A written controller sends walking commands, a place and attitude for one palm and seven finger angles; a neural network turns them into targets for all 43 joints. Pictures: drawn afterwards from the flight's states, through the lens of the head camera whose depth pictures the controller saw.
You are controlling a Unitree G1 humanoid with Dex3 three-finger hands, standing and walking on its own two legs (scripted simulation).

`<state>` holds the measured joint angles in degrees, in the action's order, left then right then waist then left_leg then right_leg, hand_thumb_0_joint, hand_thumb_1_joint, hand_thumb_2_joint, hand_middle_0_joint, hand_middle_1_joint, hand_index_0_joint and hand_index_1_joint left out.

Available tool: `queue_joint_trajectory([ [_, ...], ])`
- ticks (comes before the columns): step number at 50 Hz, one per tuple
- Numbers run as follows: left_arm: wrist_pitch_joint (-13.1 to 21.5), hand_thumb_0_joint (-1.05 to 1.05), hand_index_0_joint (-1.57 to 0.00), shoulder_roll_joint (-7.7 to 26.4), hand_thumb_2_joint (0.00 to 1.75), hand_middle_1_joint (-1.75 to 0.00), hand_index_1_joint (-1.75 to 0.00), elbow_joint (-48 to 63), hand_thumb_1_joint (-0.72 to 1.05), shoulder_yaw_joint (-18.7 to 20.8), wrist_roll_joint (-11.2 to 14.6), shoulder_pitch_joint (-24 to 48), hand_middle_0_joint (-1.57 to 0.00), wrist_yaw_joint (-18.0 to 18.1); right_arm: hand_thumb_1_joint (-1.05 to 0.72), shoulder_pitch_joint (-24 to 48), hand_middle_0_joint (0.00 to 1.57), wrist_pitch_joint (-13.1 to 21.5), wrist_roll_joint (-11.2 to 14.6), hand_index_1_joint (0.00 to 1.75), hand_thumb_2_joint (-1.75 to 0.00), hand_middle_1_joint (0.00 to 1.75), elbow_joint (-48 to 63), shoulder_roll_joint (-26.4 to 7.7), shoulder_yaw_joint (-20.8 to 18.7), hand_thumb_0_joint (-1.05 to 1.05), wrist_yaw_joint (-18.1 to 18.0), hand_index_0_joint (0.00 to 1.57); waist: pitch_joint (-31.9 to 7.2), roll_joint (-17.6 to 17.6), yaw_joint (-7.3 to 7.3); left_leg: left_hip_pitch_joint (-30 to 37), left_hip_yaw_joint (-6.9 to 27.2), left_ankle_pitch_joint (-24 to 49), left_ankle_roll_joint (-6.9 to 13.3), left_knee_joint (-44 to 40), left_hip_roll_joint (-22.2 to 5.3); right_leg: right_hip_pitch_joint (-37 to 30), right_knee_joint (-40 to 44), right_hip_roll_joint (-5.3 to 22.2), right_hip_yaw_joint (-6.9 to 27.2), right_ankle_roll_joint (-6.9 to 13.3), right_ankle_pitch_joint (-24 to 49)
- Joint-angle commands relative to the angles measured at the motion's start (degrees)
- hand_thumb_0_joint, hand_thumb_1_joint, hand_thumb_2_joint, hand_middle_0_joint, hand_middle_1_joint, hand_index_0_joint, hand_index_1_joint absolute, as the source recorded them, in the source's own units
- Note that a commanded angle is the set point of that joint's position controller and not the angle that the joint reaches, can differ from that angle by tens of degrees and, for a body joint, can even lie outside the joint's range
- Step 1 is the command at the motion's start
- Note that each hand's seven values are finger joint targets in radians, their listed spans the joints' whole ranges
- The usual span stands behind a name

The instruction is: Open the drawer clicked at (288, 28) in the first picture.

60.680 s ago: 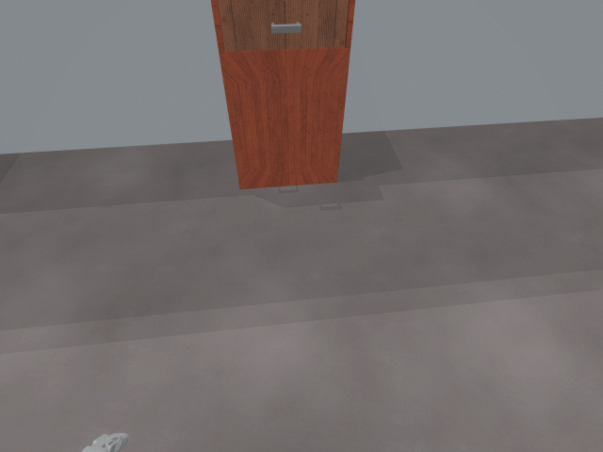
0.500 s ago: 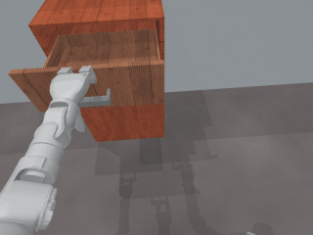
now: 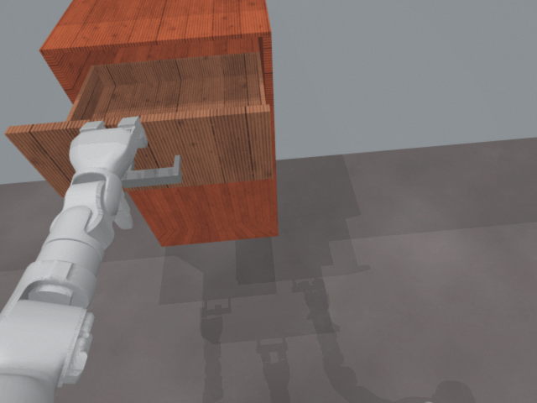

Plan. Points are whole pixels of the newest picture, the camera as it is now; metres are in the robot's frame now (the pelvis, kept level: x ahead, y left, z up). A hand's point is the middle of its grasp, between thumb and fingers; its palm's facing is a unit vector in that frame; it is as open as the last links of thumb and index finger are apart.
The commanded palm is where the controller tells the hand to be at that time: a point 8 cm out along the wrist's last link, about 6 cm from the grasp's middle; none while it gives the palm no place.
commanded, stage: re-aim the fingers above the handle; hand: left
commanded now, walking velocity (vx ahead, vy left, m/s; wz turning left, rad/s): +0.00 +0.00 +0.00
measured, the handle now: (152, 169) +0.52 +0.23 +0.02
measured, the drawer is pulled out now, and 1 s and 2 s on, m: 0.26 0.26 0.26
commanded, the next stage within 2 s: lower the fingers behind the handle in 0.48 s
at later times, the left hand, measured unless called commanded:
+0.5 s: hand (112, 188) +0.42 +0.26 +0.08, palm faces -0.10 +0.01 -0.99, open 13.8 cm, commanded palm +0.41 +0.23 +0.14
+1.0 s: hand (136, 193) +0.44 +0.24 +0.05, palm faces -0.12 -0.04 -0.99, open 13.9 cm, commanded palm +0.42 +0.22 +0.11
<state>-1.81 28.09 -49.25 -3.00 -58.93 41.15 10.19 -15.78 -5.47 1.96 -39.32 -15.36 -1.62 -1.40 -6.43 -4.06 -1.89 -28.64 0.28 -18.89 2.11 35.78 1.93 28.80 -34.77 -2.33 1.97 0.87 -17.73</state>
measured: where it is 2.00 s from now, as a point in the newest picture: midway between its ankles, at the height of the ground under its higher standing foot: outside the picture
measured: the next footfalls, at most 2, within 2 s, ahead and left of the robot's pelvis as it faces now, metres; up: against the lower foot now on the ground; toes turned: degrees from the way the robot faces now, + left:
none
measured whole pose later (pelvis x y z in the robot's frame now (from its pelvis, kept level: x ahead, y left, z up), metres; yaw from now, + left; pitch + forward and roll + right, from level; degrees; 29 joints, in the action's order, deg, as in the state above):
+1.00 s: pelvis +0.01 +0.00 +0.00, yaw +1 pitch +13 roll -1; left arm -5.4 25.7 -46.7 -6.1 -56.5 37.4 7.0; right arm -18.6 -6.7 1.6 -40.3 -14.5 -2.2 -2.1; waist -6.8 -4.2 -2.6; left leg -29.5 1.3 -19.9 2.1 36.7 2.0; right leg 29.0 -35.0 -2.3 0.9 0.9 -18.7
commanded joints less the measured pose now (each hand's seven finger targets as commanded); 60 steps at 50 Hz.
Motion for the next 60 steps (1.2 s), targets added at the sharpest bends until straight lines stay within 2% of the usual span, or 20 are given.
queue_joint_trajectory([
  [1, 0.39, 0.00, -0.30, 7.99, 0.30, -1.20, -1.20, 16.07, -0.50, -1.42, 2.13, 18.35, -0.30, -2.72, -0.90, -1.12, 0.20, 1.05, 0.26, 0.30, -0.90, 0.30, 7.34, -8.19, -3.68, 0.00, -0.71, 0.20, -21.30, 7.00, -1.24, 11.42, -1.17, 24.54, 0.97, -1.65, -0.30, -13.99, 3.67, 0.14, -2.08, 0.72, 24.78],
  [6, 7.29, 0.00, -0.30, 12.69, 0.30, -1.20, -1.20, 27.16, -0.50, 1.65, 3.17, 23.84, -0.30, -3.15, -0.90, -0.97, 0.20, 1.22, -0.08, 0.30, -0.90, 0.30, 6.84, -7.58, -3.81, 0.00, -2.16, 0.20, -19.42, 2.11, -1.39, 14.28, 0.05, 24.66, 1.10, -1.26, 0.14, -11.26, 3.86, -0.07, -1.69, 1.14, 22.51],
  [9, 9.25, 0.00, -0.30, 14.80, 0.30, -1.20, -1.20, 25.95, -0.50, 5.11, 1.41, 26.08, -0.30, 1.15, -0.90, -1.46, 0.20, 2.00, -0.29, 0.30, -0.90, 0.30, 5.03, -6.42, -3.61, 0.00, -2.01, 0.20, -19.14, -0.73, -0.43, 14.39, 0.65, 26.01, 0.04, -1.02, 0.12, -8.48, 2.36, -0.47, -2.69, 1.72, 19.73],
  [11, 8.45, 0.00, -0.30, 19.68, 0.30, -1.20, -1.20, 23.36, -0.50, 10.06, 0.38, 25.38, -0.30, 4.48, -0.90, -1.37, 0.20, 2.21, -0.60, 0.30, -0.90, 0.30, 4.06, -6.68, -3.50, 0.00, -1.56, 0.20, -20.06, -1.53, 1.16, 12.39, 0.29, 25.76, -0.64, -1.24, 0.31, -10.02, 1.71, -0.64, -2.78, 2.14, 19.46],
  [12, 7.33, 0.00, -0.30, 19.13, 0.30, -1.20, -1.20, 21.23, -0.50, 9.99, -0.26, 24.99, -0.30, 5.91, -0.90, -0.86, 0.20, 2.38, -0.62, 0.30, -0.90, 0.30, 3.96, -6.16, -3.18, 0.00, -1.38, 0.20, -19.80, -3.10, 1.60, 11.38, -0.01, 25.27, -0.87, -1.48, 0.46, -10.12, 1.34, -0.46, -2.86, 2.21, 19.52],
  [16, 0.16, 0.00, -0.30, 16.47, 0.30, -1.20, -1.20, 11.72, -0.50, 8.61, -0.27, 17.07, -0.30, 7.09, -0.90, 0.19, 0.20, 2.04, -0.58, 0.30, -0.90, 0.30, 3.91, -6.75, -2.92, 0.00, -0.34, 0.20, -20.30, 2.50, 2.49, 8.50, -1.49, 23.76, -0.95, -2.49, 0.29, -13.96, 1.98, -0.39, -2.91, 1.78, 21.08],
  [21, -5.33, 0.00, -0.30, 7.19, 0.30, -1.20, -1.20, 9.77, -0.50, -2.13, 1.71, 14.27, -0.30, -1.74, -0.90, 0.49, 0.20, 0.46, 0.78, 0.30, -0.90, 0.30, 6.54, -8.60, -3.11, 0.00, -0.17, 0.20, -18.87, 8.43, -0.59, 10.03, -1.63, 22.32, 0.36, -2.98, -0.19, -14.22, 4.17, 0.03, -2.78, 0.76, 22.96],
  [24, -1.26, 0.00, -0.30, 2.84, 0.30, -1.20, -1.20, 18.65, -0.50, -7.66, 3.76, 21.67, -0.30, -6.77, -0.90, 1.09, 0.20, 0.36, 0.70, 0.30, -0.90, 0.30, 7.59, -8.31, -3.29, 0.00, -1.42, 0.20, -16.34, 7.58, -3.42, 13.22, -0.39, 19.53, 1.24, -2.69, 0.20, -10.52, 5.39, 0.24, -2.52, 0.33, 20.10],
  [26, 3.62, 0.00, -0.30, 5.44, 0.30, -1.20, -1.20, 23.99, -0.50, -6.12, 4.28, 26.49, -0.30, -7.71, -0.90, 0.77, 0.20, 0.82, 0.20, 0.30, -0.90, 0.30, 7.51, -8.02, -3.24, 0.00, -2.57, 0.20, -15.64, 6.40, -3.94, 14.56, 0.46, 19.02, 1.54, -2.34, 0.35, -9.08, 5.46, 0.34, -2.18, 0.60, 18.18],
  [28, 8.18, 0.00, -0.30, 7.99, 0.30, -1.20, -1.20, 26.00, -0.50, -3.57, 3.44, 30.25, -0.30, -6.24, -0.90, -0.34, 0.20, 1.45, -0.06, 0.30, -0.90, 0.30, 6.69, -6.91, -3.11, 0.00, -3.13, 0.20, -16.76, 1.13, -2.95, 15.86, 1.21, 19.97, 1.03, -1.57, 0.56, -6.80, 4.01, 0.19, -2.17, 1.32, 16.26],
  [31, 11.30, 0.00, -0.30, 16.59, 0.30, -1.20, -1.20, 23.40, -0.50, 5.54, 1.42, 30.93, -0.30, -0.31, -0.90, -1.98, 0.20, 2.03, -0.66, 0.30, -0.90, 0.30, 4.76, -6.85, -3.07, 0.00, -2.84, 0.20, -18.84, -1.24, -0.38, 13.63, 1.37, 22.28, -0.39, -0.78, 0.52, -6.35, 1.94, -0.38, -2.81, 2.17, 15.76],
  [32, 11.12, 0.00, -0.30, 16.31, 0.30, -1.20, -1.20, 21.75, -0.50, 6.73, 0.52, 29.81, -0.30, 2.29, -0.90, -1.95, 0.20, 2.41, -0.75, 0.30, -0.90, 0.30, 4.74, -6.00, -2.85, 0.00, -2.46, 0.20, -19.72, -1.30, 0.54, 12.24, 1.43, 23.16, -0.69, -0.40, 0.67, -6.31, 0.77, -0.41, -3.07, 2.31, 16.16],
  [36, 4.25, 0.00, -0.30, 16.40, 0.30, -1.20, -1.20, 10.64, -0.50, 10.46, -1.18, 21.99, -0.30, 10.70, -0.90, -1.04, 0.20, 2.70, -1.47, 0.30, -0.90, 0.30, 3.37, -5.93, -2.44, 0.00, -0.70, 0.20, -19.69, 1.80, 2.73, 5.14, -0.47, 21.40, -1.50, -0.37, 0.82, -8.62, -0.61, -0.67, -3.64, 2.22, 17.02],
  [38, -1.29, 0.00, -0.30, 12.54, 0.30, -1.20, -1.20, 5.77, -0.50, 6.38, -2.48, 20.19, -0.30, 11.73, -0.90, -1.14, 0.20, 2.26, -1.53, 0.30, -0.90, 0.30, 3.35, -6.11, -2.46, 0.00, 0.03, 0.20, -20.85, 2.67, 2.24, 4.09, -1.63, 21.27, -1.49, -0.40, 0.30, -8.88, -0.91, -0.51, -3.70, 1.75, 18.43],
  [43, -8.48, 0.00, -0.30, 5.24, 0.30, -1.20, -1.20, 7.12, -0.50, -2.59, -0.44, 21.80, -0.30, 4.18, -0.90, -2.91, 0.20, 0.43, -0.23, 0.30, -0.90, 0.30, 5.21, -8.22, -3.78, 0.00, 0.72, 0.20, -27.79, 6.76, -1.72, 9.58, -1.86, 26.34, 0.20, 0.70, -0.45, -13.14, 0.73, -0.33, -2.64, 0.59, 26.52],
  [46, -3.54, 0.00, -0.30, 5.61, 0.30, -1.20, -1.20, 15.50, -0.50, -3.57, 3.01, 24.56, -0.30, -1.73, -0.90, -2.38, 0.20, 0.32, -0.28, 0.30, -0.90, 0.30, 6.14, -8.74, -4.17, 0.00, -1.25, 0.20, -25.38, 9.26, -4.18, 10.70, -0.79, 24.11, 1.36, 0.34, 0.03, -14.52, 2.59, 0.10, -1.71, -0.08, 28.41],
  [49, 4.84, 0.00, -0.30, 7.36, 0.30, -1.20, -1.20, 22.10, -0.50, -2.00, 2.60, 22.48, -0.30, -3.47, -0.90, -2.72, 0.20, 0.92, -0.84, 0.30, -0.90, 0.30, 5.88, -7.63, -4.02, 0.00, -2.64, 0.20, -21.86, 3.85, -2.87, 13.19, 0.15, 26.76, 1.52, 0.62, 0.13, -10.24, 2.10, -0.09, -1.94, 0.46, 25.21],
  [53, 8.18, 0.00, -0.30, 6.94, 0.30, -1.20, -1.20, 12.76, -0.50, 0.16, 0.75, 15.55, -0.30, -0.69, -0.90, -4.28, 0.20, 0.77, -0.52, 0.30, -0.90, 0.30, 3.72, -6.94, -3.92, 0.00, -1.56, 0.20, -12.16, 2.48, -1.26, 8.76, 0.71, 23.21, -0.03, 0.67, -0.43, -2.85, 1.17, -0.77, -3.46, 1.73, 17.57],
  [57, 7.84, 0.00, -0.30, 11.81, 0.30, -1.20, -1.20, 11.00, -0.50, 5.26, -0.78, 17.80, -0.30, 5.16, -0.90, -4.42, 0.20, 1.26, -0.87, 0.30, -0.90, 0.30, 4.27, -7.03, -3.93, 0.00, -0.24, 0.20, -15.72, 1.12, 0.45, 4.77, -0.08, 20.52, -0.38, 1.39, -0.05, -3.26, -1.10, -0.73, -3.26, 2.33, 16.16],
  [60, 6.57, 0.00, -0.30, 10.69, 0.30, -1.20, -1.20, 12.91, -0.50, 4.69, -2.68, 22.34, -0.30, 9.69, -0.90, -4.98, 0.20, 1.99, -1.35, 0.30, -0.90, 0.30, 4.04, -6.77, -4.58, 0.00, 0.41, 0.20, -21.85, -0.82, -0.24, 6.50, -0.16, 24.23, -0.63, 3.45, -0.15, -2.64, -3.07, -0.97, -3.31, 2.32, 18.39],
])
